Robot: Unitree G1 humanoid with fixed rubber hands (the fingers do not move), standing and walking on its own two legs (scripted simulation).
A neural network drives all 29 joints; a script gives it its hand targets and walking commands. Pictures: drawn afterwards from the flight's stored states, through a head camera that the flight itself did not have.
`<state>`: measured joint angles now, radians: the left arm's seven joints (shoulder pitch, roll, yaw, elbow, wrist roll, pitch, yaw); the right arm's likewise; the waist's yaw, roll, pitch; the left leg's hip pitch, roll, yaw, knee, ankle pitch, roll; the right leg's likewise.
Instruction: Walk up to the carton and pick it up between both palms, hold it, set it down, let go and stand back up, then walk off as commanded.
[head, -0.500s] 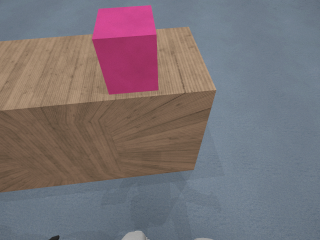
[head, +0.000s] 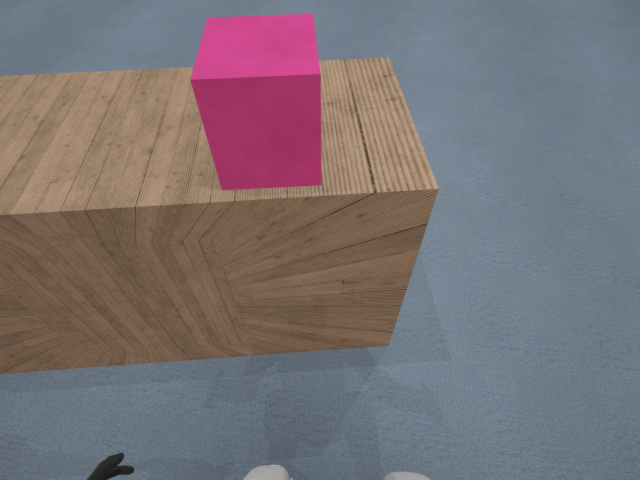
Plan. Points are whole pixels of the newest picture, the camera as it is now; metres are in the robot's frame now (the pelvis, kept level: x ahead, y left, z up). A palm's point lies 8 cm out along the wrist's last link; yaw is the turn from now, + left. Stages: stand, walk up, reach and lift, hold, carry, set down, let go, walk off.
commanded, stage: walk up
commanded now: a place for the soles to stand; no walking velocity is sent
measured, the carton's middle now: (266, 104) +0.70 +0.13 +0.07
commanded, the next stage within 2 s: none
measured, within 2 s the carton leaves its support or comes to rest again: neither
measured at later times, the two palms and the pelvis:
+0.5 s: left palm out of the picture +0.08 +0.29 -0.11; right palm out of the picture +0.07 -0.36 -0.09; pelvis +0.00 -0.03 +0.00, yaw +1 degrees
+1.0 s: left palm out of the picture +0.07 +0.39 -0.09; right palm (538, 449) +0.17 -0.25 -0.09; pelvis +0.06 +0.07 +0.00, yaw +4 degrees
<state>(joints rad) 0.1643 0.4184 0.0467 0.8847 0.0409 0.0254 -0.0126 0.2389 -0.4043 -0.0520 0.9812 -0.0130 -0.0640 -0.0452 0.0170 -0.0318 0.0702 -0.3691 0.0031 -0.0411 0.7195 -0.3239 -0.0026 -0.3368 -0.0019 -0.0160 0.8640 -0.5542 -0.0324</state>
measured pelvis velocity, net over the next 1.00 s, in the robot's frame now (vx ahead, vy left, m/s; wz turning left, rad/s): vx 0.06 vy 0.07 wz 0.07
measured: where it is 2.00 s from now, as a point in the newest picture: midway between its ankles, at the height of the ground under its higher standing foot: (303, 471)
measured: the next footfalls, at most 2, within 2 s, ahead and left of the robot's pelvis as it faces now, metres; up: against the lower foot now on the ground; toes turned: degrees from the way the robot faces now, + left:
left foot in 0.92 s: +0.14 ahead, +0.16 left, +0.00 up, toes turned +1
right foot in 1.50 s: +0.26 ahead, -0.07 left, +0.00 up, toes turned +1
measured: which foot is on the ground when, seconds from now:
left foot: down 0.00-0.48, up 0.50-0.90, down 0.92-1.00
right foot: down 0.00-0.94, up 0.96-1.00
